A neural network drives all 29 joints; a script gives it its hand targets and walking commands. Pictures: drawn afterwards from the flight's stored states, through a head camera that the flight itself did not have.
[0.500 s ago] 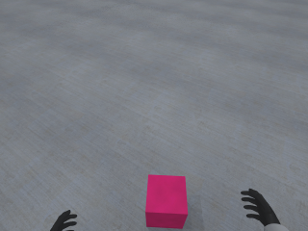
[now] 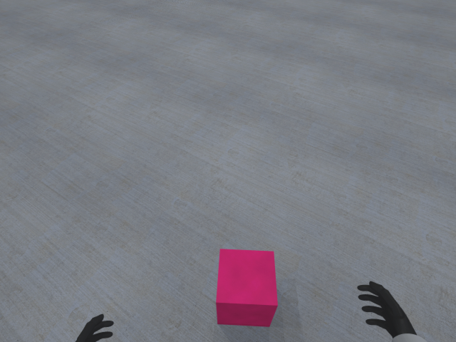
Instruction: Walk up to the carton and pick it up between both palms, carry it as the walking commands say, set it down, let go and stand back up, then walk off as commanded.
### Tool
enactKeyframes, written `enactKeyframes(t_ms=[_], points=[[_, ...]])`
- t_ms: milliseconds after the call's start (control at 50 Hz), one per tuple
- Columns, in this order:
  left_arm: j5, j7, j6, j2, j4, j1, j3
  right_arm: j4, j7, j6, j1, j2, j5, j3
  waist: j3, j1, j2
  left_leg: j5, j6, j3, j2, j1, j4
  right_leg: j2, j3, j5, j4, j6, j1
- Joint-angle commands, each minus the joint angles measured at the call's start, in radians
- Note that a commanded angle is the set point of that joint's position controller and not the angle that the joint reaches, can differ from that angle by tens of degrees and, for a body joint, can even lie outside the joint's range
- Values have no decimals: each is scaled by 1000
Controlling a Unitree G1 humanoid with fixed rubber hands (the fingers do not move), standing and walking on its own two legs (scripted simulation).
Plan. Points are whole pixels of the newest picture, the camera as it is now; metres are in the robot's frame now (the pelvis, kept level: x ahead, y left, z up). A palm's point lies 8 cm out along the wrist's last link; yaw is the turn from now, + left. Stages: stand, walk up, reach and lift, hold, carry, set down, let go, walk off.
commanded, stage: stand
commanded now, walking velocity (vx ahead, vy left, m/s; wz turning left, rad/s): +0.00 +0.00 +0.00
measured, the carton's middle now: (245, 288) +0.47 -0.03 -0.64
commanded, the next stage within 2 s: walk off in 0.22 s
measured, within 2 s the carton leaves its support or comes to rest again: neither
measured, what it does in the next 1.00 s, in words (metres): walks ahead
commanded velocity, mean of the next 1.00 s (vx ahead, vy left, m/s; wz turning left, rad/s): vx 0.31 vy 0.00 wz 0.00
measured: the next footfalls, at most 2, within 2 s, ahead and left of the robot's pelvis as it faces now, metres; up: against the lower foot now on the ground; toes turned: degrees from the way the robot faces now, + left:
right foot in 1.16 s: +0.35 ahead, -0.11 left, +0.00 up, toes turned -1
left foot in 1.50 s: +0.57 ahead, +0.17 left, +0.00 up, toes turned +3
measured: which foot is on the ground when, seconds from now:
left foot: down 0.00-1.00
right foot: down 0.00-0.76, up 0.78-1.00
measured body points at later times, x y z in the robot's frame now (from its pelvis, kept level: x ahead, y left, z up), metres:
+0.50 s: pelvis +0.00 +0.00 +0.00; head -0.02 +0.02 +0.45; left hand +0.13 +0.30 -0.10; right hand +0.18 -0.26 -0.05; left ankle +0.01 +0.10 -0.73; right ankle -0.01 -0.10 -0.73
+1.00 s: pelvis +0.15 +0.04 +0.00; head +0.17 +0.05 +0.45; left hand +0.31 +0.31 -0.10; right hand +0.17 -0.23 -0.10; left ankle +0.04 +0.13 -0.73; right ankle +0.15 -0.12 -0.66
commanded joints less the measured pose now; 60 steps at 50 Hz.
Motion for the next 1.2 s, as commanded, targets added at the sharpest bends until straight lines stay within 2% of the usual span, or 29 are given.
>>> enactKeyframes(t_ms=[0,200,280,380,420,460,480,540,560,580,620,660,680,700,720,740,780,800,860,880,940,1020,1040,1060,1100,1120,1140,1160,1180], points=[[-13,2,-19,201,-64,-78,6,28,-3,-30,-89,-212,2,-62,-58,-1,113,150,29,-110,117,7,-152,-151,175,109,-171,-18,-64],[-26,-2,-20,201,-47,-78,2,46,-7,-33,-58,-205,12,-45,-100,-13,121,289,30,-113,136,21,-144,-146,159,307,-131,-15,19],[-23,2,-22,204,-36,-69,-5,53,-13,-25,-73,-221,6,-51,-47,1,78,276,38,-112,132,15,-145,-161,178,261,-143,-22,-32],[-25,-3,-21,194,-35,-77,-8,43,-5,-34,-106,-239,9,-52,-58,14,140,207,38,-102,127,-13,-155,-143,157,209,-144,-12,-16],[-23,-4,11,56,19,-21,-50,88,-1,-9,-50,-107,10,-11,-79,26,73,-47,25,-125,137,-38,-188,-153,159,-26,-172,1,-27],[-5,-17,49,42,-36,-8,-58,52,16,34,-27,-133,-1,-24,57,-5,148,-378,14,-120,96,-173,-176,-121,158,-340,-158,-6,-102],[-7,-21,54,73,-22,43,-49,38,21,43,-59,-127,-12,-25,81,37,101,-420,21,-122,98,-242,-137,-159,229,-424,-183,-33,-103],[5,-10,44,137,-10,106,-24,12,29,25,-56,-66,-11,-14,131,39,-27,-227,-7,33,34,-331,89,-327,457,-616,-343,-117,-68],[4,-16,32,127,-12,93,-25,9,33,17,-45,-55,-19,-6,125,20,-71,-186,-6,70,67,-331,160,-361,466,-543,-351,-130,-33],[7,-12,22,137,-16,89,-20,16,34,5,-34,-87,-26,-19,101,26,-14,-190,-6,58,76,-355,193,-377,486,-443,-346,-142,5],[-1,-12,6,121,-12,127,-21,-1,34,-9,-65,-101,-27,-26,32,44,-22,-171,-5,76,87,-293,170,-351,424,-321,-309,-131,34],[-1,-19,4,140,-35,57,-6,2,49,-13,-32,-89,-12,-27,-25,1,-102,-132,-1,104,80,-132,75,-298,310,-270,-289,-94,-43],[-8,-23,5,102,-59,12,-18,27,46,-15,30,-86,-2,-32,-41,-44,-43,-80,-3,124,53,46,-31,-249,238,-291,-259,-63,-178],[-5,-26,4,87,-66,-17,-25,57,45,-26,126,-64,-3,-27,-30,-95,-11,-39,-7,112,50,180,-82,-207,182,-299,-173,-42,-298],[2,-31,-1,55,-103,-41,-26,107,35,-28,272,-122,-4,-43,-23,-155,167,-139,14,-81,160,315,-185,-116,86,-246,81,-7,-449],[3,-33,0,-12,-122,-38,-45,123,29,-30,378,-232,-14,-67,-27,-189,431,-310,78,-517,416,356,-395,9,-52,-259,400,66,-599],[14,-39,1,66,-139,-78,-26,129,17,-23,336,-186,-6,-66,27,-140,212,-341,191,-534,438,246,-384,-80,44,-196,550,54,-624],[13,-43,-2,67,-132,-64,-31,128,18,-32,323,-152,-6,-52,75,-112,104,-239,166,-483,416,212,-386,-104,61,-123,580,55,-634],[8,-52,1,42,-119,-44,-39,112,11,-50,274,-130,-7,-35,25,-54,99,98,97,-299,332,224,-339,-127,53,-32,576,54,-597],[6,-51,5,22,-102,0,-49,114,14,-50,278,-125,-13,-28,13,-51,195,266,80,-246,296,244,-318,-102,5,-34,565,64,-593],[7,-53,16,0,-123,-124,-58,147,8,-53,366,-104,12,-20,-1,-91,171,512,84,-154,281,260,-306,-112,-33,-15,520,75,-581],[-4,-68,21,-25,-164,-250,-78,171,5,-39,387,-131,18,-22,29,-118,171,613,65,-103,252,281,-301,-83,-90,31,291,81,-553],[-13,-65,7,-50,-180,-284,-82,164,5,-38,357,-110,9,-14,85,-109,109,647,77,-55,236,221,-302,-73,-122,33,171,69,-504],[-7,-59,4,-26,-183,-314,-75,186,5,-31,377,-135,14,-19,91,-124,151,852,45,-9,214,232,-260,-37,-165,25,119,60,-442],[6,-48,-9,9,-128,-77,-61,175,10,-22,325,-173,22,-29,-38,4,177,1106,46,24,244,195,-5,20,-183,112,0,20,-132],[14,-31,-19,66,-59,144,-41,150,3,-30,265,-220,35,-51,-235,102,93,1031,14,72,221,118,271,-47,-107,278,-107,-25,187],[20,-6,-37,152,-25,361,-15,87,5,-45,246,-126,55,-29,-454,172,-175,257,-30,69,115,-234,635,-378,280,453,-66,-112,598],[22,0,-36,254,-3,438,17,63,5,-46,284,-29,58,-4,-553,146,-350,-403,-42,-43,-36,-469,921,-541,598,723,-19,-213,794],[10,2,-33,216,24,412,17,29,6,-48,153,-72,49,-8,-423,182,-204,-304,-9,-65,20,-622,1024,-494,576,698,-46,-264,700]])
